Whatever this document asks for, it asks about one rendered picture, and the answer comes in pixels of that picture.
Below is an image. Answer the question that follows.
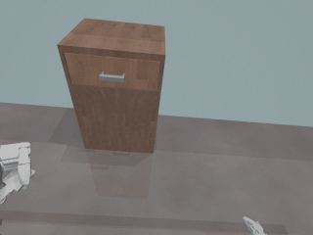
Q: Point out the handle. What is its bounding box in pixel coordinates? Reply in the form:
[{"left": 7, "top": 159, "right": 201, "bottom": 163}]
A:
[{"left": 99, "top": 71, "right": 125, "bottom": 82}]

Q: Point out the right robot hand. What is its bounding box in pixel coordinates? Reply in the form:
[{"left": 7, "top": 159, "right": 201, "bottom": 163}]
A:
[{"left": 243, "top": 216, "right": 267, "bottom": 235}]

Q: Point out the cabinet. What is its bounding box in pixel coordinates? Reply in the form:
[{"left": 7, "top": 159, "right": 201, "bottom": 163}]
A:
[{"left": 57, "top": 18, "right": 166, "bottom": 154}]

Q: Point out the drawer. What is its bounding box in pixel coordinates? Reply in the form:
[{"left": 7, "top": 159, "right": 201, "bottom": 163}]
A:
[{"left": 65, "top": 52, "right": 160, "bottom": 91}]

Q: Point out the left robot hand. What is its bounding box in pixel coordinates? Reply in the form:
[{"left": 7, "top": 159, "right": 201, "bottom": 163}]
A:
[{"left": 0, "top": 142, "right": 35, "bottom": 206}]

